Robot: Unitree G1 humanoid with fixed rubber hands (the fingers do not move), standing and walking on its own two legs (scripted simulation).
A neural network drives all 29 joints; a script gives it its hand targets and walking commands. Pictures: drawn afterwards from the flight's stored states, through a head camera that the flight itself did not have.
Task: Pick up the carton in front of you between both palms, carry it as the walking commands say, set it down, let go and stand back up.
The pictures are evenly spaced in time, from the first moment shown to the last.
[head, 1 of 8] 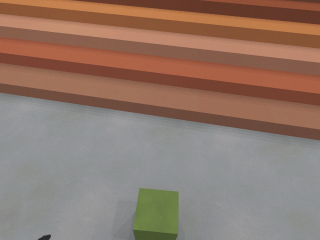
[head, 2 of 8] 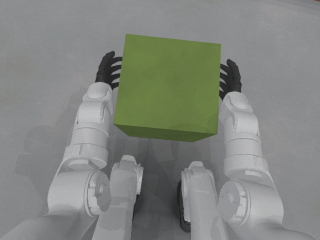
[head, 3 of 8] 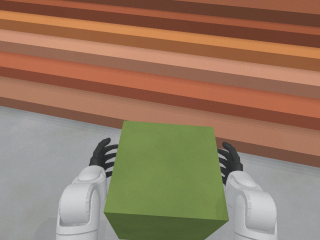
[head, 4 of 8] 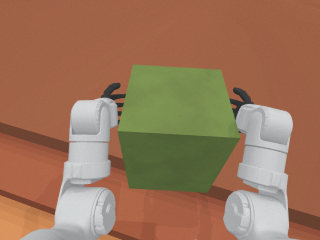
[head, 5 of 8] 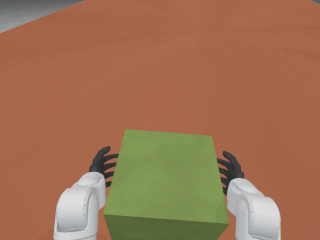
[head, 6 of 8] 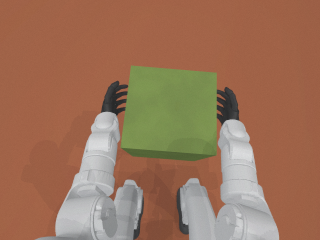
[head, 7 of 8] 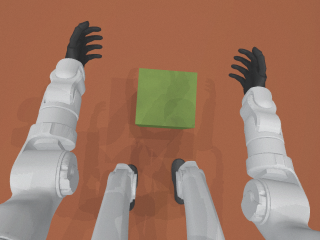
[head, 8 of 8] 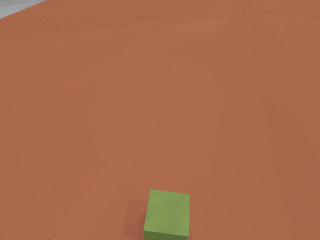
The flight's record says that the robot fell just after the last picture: no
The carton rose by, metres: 1.51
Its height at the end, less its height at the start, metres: +0.75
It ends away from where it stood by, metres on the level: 3.99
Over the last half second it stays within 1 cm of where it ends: yes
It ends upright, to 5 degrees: yes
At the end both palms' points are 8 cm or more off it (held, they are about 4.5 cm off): yes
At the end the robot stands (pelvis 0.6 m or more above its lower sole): yes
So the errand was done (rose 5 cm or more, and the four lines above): yes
